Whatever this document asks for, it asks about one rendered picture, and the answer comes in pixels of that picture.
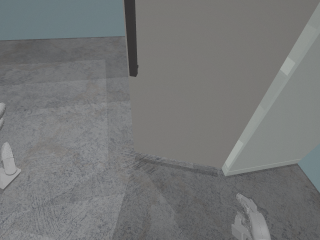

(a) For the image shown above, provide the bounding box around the robot left hand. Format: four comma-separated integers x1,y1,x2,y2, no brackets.
0,102,21,192

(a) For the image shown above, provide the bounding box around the handle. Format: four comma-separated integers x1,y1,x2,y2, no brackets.
124,0,139,77

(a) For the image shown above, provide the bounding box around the fridge door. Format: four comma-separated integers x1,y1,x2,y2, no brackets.
122,0,320,168

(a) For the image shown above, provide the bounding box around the robot right hand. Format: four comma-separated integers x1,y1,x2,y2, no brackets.
231,193,271,240

